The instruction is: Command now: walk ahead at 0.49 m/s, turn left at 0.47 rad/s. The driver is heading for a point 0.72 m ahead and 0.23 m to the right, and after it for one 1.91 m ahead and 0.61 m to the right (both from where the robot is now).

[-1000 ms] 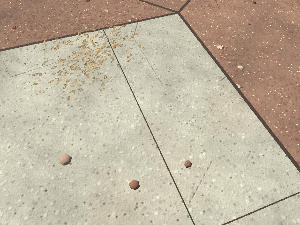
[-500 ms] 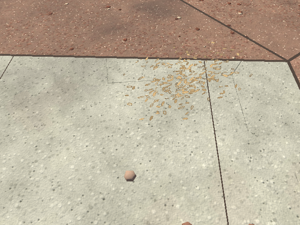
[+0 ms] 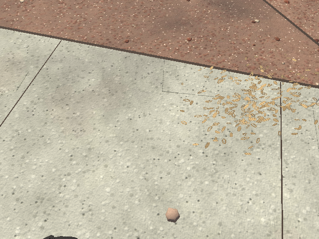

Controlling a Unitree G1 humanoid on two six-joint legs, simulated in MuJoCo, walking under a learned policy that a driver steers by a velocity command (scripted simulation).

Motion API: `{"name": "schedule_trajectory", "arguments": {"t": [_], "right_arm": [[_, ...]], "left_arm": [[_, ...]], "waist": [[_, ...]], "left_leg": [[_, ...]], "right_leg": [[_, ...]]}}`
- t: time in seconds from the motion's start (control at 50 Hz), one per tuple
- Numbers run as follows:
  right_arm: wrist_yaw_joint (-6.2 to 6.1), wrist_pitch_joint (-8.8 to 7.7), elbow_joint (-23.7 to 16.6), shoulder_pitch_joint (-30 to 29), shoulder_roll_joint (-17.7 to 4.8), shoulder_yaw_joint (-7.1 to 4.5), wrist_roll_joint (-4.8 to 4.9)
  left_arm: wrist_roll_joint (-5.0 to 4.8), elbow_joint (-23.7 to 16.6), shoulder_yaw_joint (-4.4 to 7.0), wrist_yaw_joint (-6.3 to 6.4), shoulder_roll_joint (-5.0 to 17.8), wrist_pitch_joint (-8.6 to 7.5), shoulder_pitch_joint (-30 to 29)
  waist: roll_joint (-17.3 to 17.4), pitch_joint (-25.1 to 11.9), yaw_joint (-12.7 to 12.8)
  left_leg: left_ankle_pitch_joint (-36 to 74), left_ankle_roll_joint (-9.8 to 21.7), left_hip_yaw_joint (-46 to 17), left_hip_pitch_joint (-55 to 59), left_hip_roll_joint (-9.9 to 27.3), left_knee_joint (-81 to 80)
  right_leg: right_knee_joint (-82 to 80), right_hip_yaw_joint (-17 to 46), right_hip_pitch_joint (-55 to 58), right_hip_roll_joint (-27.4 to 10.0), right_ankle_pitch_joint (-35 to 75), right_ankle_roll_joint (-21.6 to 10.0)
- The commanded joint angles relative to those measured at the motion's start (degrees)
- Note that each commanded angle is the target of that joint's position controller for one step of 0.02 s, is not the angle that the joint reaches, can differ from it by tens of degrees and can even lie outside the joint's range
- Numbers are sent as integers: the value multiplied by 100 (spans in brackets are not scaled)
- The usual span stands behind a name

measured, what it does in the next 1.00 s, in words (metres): walks ahead: right foot, then left foot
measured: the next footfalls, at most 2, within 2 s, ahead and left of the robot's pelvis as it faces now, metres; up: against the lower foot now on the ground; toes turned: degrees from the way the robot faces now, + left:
right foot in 0.10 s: +0.25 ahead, -0.10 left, +0.00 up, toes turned +2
left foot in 0.60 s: +0.50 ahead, +0.11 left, +0.00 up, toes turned +0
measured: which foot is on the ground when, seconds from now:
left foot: down 0.00-0.10, up 0.12-0.58, down 0.60-1.00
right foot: up 0.00-0.08, down 0.10-0.62, up 0.64-1.00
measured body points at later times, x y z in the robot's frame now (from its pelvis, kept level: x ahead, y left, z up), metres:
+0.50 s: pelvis +0.28 -0.02 +0.01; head +0.31 -0.02 +0.46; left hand +0.22 +0.24 -0.13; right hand +0.49 -0.23 -0.10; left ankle +0.43 +0.13 -0.70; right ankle +0.21 -0.11 -0.74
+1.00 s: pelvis +0.53 +0.01 +0.00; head +0.56 +0.01 +0.45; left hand +0.76 +0.21 -0.11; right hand +0.45 -0.24 -0.13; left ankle +0.46 +0.11 -0.74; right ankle +0.64 -0.14 -0.69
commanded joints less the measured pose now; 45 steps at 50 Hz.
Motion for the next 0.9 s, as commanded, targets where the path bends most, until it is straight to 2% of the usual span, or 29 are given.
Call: {"name": "schedule_trajectory", "arguments": {"t": [0.02, 0.04, 0.06, 0.08, 0.1, 0.12, 0.14, 0.16, 0.18, 0.2, 0.22, 0.24, 0.28, 0.32, 0.38, 0.42, 0.48, 0.54, 0.56, 0.58, 0.6, 0.62, 0.64, 0.66, 0.68, 0.7, 0.74, 0.8, 0.9], "right_arm": [[-75, -99, -205, 61, -974, -217, -14], [-84, -116, -199, -62, -995, -210, -23], [-88, -134, -184, -150, -1058, -218, -39], [-74, -134, -150, -203, -1118, -228, -67], [-51, -146, -137, -219, -1061, -209, -71], [-18, -161, -296, 99, -550, -83, -1], [0, -134, -251, 793, -351, -60, 89], [-29, -95, -165, 334, -715, -91, -107], [17, -93, -218, -159, -740, -95, -114], [50, -91, -275, -417, -662, -66, -121], [85, -54, -300, -513, -624, -57, -169], [121, -3, -274, -448, -558, -31, -207], [159, 55, -267, -502, -462, 2, -231], [195, 81, -384, -913, -410, 43, -245], [228, 47, -686, -1837, -287, 139, -243], [247, 16, -807, -2265, -170, 214, -200], [213, -18, -898, -2654, -222, 238, -151], [139, -77, -965, -2709, -382, 195, -131], [110, -110, -912, -2478, -458, 162, -132], [67, -161, -757, -1968, -546, 110, -148], [-7, -244, -521, -1194, -797, 8, -229], [-97, -287, -470, -206, -1273, -109, -367], [-97, -172, -448, -287, -1703, -239, -323], [-71, -112, -541, -669, -1090, -129, -229], [-50, -131, -602, -1086, -671, -16, -187], [-33, -166, -591, -1276, -488, 26, -185], [-65, -250, -485, -1261, -357, 57, -143], [-62, -382, -327, -1017, -412, 12, -64], [-56, -377, -111, -691, -411, -17, -97]], "left_arm": [[-44, -584, 63, 19, 463, -157, -660], [-40, -497, 86, 45, 522, -177, -371], [-40, -341, 141, 93, 638, -195, 88], [-51, -95, 209, 163, 758, -226, 843], [-9, 104, 273, 244, 909, -282, 1659], [126, 114, 373, 330, 1402, -313, 2367], [109, 244, 457, 270, 1686, -264, 2241], [-63, 150, 353, 219, 1129, -221, 1648], [-106, 87, 270, 200, 738, -234, 1202], [-62, 123, 216, 193, 554, -256, 1039], [-66, 217, 182, 212, 489, -291, 1089], [-80, 324, 161, 211, 459, -334, 1156], [-129, 501, 167, 170, 504, -452, 1416], [-159, 626, 190, 156, 592, -501, 1566], [-196, 812, 168, 151, 538, -457, 1849], [-201, 909, 192, 159, 615, -434, 2026], [-179, 1029, 228, 178, 739, -394, 2296], [-144, 1057, 262, 217, 830, -344, 2291], [-132, 1043, 283, 232, 879, -327, 2216], [-150, 1021, 298, 235, 914, -315, 2102], [-180, 996, 271, 219, 785, -322, 2096], [-212, 732, 189, 209, 453, -351, 1997], [-351, 576, 127, 229, 46, -304, 2559], [-181, 773, 249, 278, 611, -186, 2372], [-157, 760, 283, 218, 584, -167, 2101], [-160, 744, 265, 171, 430, -147, 1966], [-49, 742, 275, 83, 332, -17, 1900], [-32, 575, 264, -11, 219, 104, 1526], [-26, 197, 199, -130, 160, 128, 548]], "waist": [[700, 165, 85], [700, 113, 236], [724, -79, 420], [618, -456, 746], [448, -889, 1140], [-397, -1699, 1185], [-1623, -1937, 715], [-527, -1073, 580], [-26, -421, 529], [92, -209, 466], [-76, -92, 407], [-226, -112, 321], [-243, -145, 283], [-208, -7, 310], [-135, 187, 481], [-147, 195, 591], [-156, 115, 725], [-237, 46, 652], [-257, -23, 521], [-169, -215, 260], [155, -687, -34], [845, -1557, -405], [2069, -1887, -54], [1019, -1182, 41], [645, -554, 189], [622, -296, 297], [851, -137, 450], [744, -126, 505], [651, 146, 391]], "left_leg": [[3701, 496, -860, -180, 1569, -33], [4074, 379, -804, -250, 1571, 94], [4899, 277, -732, -217, 1524, 503], [5466, 186, -573, -185, 1344, 1384], [4831, 94, -374, -692, 1067, 2600], [2739, -53, -25, -1743, 568, 4447], [-1188, -166, 114, -3088, -284, 5735], [-754, -70, -121, -3478, 178, 5981], [-236, -75, -27, -3439, 407, 5767], [-8, -77, 55, -3348, 581, 5492], [43, -115, 118, -3245, 686, 5286], [73, -168, 167, -3061, 745, 5134], [124, -246, 294, -3095, 786, 4934], [433, -348, 475, -3498, 963, 4578], [1044, -579, 824, -3762, 1154, 3509], [1415, -678, 959, -3508, 1062, 2759], [1655, -726, 1059, -3159, 879, 2131], [1275, -607, 949, -2839, 802, 1786], [1061, -547, 922, -2507, 746, 1596], [1014, -456, 959, -1808, 645, 1228], [1003, -285, 726, -669, 873, 986], [79, 5, -698, 631, 2306, 812], [-657, 529, -2820, 1381, 3374, 75], [-1201, 490, -2687, 713, 3128, -49], [-847, 365, -1822, 57, 2827, -145], [-18, 263, -1122, -391, 2576, -293], [887, 106, -221, -800, 2245, -437], [1806, 158, 413, -761, 2198, -555], [2316, 206, 1258, -611, 2086, -662]], "right_leg": [[-629, -125, 477, 188, 296, -242], [-792, -146, 1004, 268, 186, -363], [-819, -205, 1617, 433, -96, -475], [-1004, -301, 2422, 605, -293, -593], [-1188, -43, 3550, 277, -316, -741], [-1355, 1821, 4820, -1163, -1538, -1087], [-2339, 4448, 5281, -2126, -1609, -1703], [-2547, 4222, 4478, -1863, -2347, -1604], [-2607, 3227, 3679, -1629, -2193, -1524], [-2718, 2595, 3279, -1341, -1631, -1395], [-2792, 2104, 3022, -1138, -1012, -1323], [-2866, 1764, 2838, -1009, -585, -1282], [-2961, 1434, 2817, -964, 109, -1367], [-3203, 1169, 2876, -946, 172, -1442], [-3345, 898, 2899, -681, 450, -1444], [-3243, 745, 2863, -548, 781, -1371], [-2929, 804, 3058, -587, 1320, -1304], [-2510, 1119, 3349, -770, 1616, -1225], [-2269, 1209, 3372, -789, 1700, -1167], [-1732, 1161, 3270, -671, 1949, -1077], [-683, 923, 2889, -330, 1753, -954], [966, 577, 2020, 79, 140, -831], [2290, 84, 350, 790, -2767, -708], [2809, 389, -13, 366, -2510, -768], [2759, 466, 9, 161, -1966, -765], [2617, 425, 171, 1, -1635, -704], [2480, 337, 381, -148, -1391, -567], [2486, 252, 119, -195, -962, -453], [1553, 62, -387, -244, -74, -334]]}}
Velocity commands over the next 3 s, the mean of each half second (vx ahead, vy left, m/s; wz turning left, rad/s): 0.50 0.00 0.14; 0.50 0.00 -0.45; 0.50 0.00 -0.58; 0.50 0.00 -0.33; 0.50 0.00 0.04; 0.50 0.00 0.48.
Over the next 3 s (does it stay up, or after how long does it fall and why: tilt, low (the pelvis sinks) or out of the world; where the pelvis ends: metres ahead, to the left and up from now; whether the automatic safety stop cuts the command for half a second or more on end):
stays up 1.44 -0.56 0.01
